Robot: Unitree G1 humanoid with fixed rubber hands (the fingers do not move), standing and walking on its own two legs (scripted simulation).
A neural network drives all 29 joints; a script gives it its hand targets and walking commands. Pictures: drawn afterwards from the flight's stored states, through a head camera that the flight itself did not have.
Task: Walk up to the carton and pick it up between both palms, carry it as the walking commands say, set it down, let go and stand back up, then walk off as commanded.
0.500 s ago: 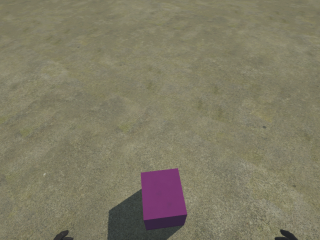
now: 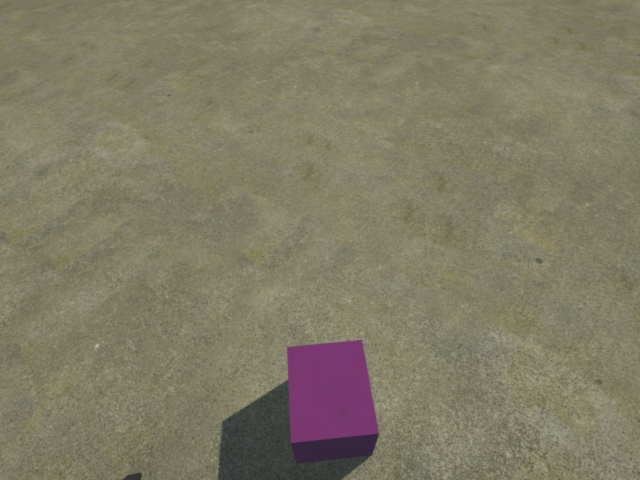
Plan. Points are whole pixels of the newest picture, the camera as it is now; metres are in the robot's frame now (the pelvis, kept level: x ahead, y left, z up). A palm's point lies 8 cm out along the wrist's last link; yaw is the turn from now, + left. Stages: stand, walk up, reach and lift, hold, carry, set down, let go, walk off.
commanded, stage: walk off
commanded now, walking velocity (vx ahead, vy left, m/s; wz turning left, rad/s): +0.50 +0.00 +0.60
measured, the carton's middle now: (329, 401) +0.44 +0.02 -0.67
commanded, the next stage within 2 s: stand in 1.84 s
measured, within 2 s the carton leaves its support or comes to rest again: rests again in 0.86 s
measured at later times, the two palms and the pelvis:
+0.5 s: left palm (63, 451) +0.18 +0.40 -0.12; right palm (438, 389) +0.26 -0.15 -0.12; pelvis +0.15 +0.11 -0.01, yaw +18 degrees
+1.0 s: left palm (79, 414) +0.23 +0.39 -0.12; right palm (310, 203) +0.67 +0.05 -0.11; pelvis +0.40 +0.18 +0.00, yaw +39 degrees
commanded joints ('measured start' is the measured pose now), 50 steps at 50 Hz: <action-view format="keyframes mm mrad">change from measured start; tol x32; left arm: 1 93 184 47 -26 9 7 8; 32 -204 -41 47 -330 -3 -60 -47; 38 309 206 124 -245 24 -89 7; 50 209 -29 67 -185 1 -116 -16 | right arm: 1 -59 -127 -23 -68 -9 3 10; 12 -59 -18 -43 -214 -10 -25 82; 16 399 -234 -123 -109 -16 -40 36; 50 -71 103 -66 -354 -21 -13 80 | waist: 1 56 -69 102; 13 9 -114 86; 16 -163 457 -102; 20 -32 34 77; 35 -5 143 -15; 38 172 -275 -255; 50 33 -134 79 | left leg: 1 -328 58 -78 59 -374 16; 5 -568 130 32 595 -263 -25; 14 -29 19 252 253 -75 3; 17 250 401 -758 -265 -388 234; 24 -74 201 -184 -153 219 176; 35 24 174 -265 36 478 130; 37 -218 72 -161 388 301 56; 38 -476 -54 -16 654 -295 19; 50 -555 137 96 590 87 -25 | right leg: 1 36 -162 162 -95 -437 -51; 12 -66 -310 -47 -124 -157 -65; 15 -240 -236 -203 422 150 -2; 18 -723 -110 35 1004 -301 42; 36 14 -15 -75 63 80 46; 39 349 -552 603 -125 -221 -115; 50 28 -315 -165 -150 421 -49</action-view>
